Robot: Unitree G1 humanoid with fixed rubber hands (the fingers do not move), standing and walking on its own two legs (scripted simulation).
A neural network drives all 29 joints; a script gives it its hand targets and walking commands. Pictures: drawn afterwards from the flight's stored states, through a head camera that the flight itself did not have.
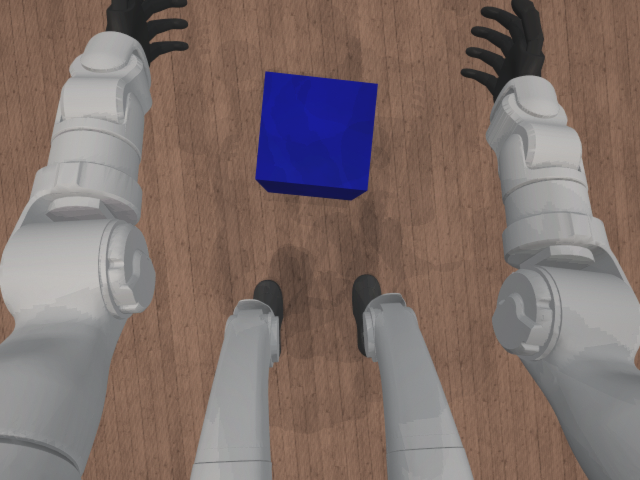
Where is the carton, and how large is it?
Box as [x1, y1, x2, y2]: [255, 71, 377, 199]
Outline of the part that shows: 265,71 255,179 267,191 352,199 365,191 367,188 377,84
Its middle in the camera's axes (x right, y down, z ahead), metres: -0.01 -0.20 +0.84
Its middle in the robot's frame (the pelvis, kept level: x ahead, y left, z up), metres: +0.54 -0.01 -0.53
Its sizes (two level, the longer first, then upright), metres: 0.210 0.200 0.250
